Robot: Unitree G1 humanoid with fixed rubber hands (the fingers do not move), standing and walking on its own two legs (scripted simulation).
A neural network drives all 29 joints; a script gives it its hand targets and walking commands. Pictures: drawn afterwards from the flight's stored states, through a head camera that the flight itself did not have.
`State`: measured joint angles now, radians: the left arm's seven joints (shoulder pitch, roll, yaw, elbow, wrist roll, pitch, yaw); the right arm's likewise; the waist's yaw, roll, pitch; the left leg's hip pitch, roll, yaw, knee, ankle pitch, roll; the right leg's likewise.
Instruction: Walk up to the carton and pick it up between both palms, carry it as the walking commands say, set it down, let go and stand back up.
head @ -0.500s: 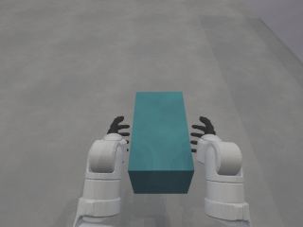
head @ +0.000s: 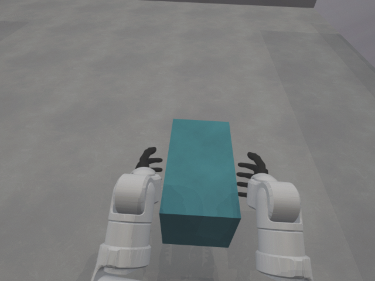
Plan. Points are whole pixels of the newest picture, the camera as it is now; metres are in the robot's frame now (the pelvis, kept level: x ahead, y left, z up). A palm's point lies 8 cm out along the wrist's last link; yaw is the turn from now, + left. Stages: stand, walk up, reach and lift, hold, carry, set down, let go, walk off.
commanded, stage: carry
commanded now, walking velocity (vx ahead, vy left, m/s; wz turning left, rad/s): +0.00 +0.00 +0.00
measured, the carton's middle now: (198, 177) +0.38 -0.01 -0.01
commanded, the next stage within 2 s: none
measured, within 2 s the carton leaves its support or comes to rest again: neither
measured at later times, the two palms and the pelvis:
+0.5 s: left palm (136, 176) +0.31 +0.12 +0.09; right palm (252, 180) +0.31 -0.12 +0.09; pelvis +0.01 +0.01 +0.00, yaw +0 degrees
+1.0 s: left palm (135, 164) +0.34 +0.13 +0.08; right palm (246, 163) +0.35 -0.11 +0.09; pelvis +0.05 +0.01 +0.01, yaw -1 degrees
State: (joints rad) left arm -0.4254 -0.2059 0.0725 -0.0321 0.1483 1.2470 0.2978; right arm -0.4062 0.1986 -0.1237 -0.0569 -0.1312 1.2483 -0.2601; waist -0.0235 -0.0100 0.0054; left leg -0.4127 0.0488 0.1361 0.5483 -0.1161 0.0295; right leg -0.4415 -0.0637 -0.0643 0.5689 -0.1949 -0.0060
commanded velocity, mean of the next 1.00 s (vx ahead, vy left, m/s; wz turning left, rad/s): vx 0.00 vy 0.00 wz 0.00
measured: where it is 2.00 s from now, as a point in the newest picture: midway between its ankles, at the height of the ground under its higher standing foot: outside the picture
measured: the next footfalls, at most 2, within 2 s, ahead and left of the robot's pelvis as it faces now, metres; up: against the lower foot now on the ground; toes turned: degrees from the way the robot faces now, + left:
none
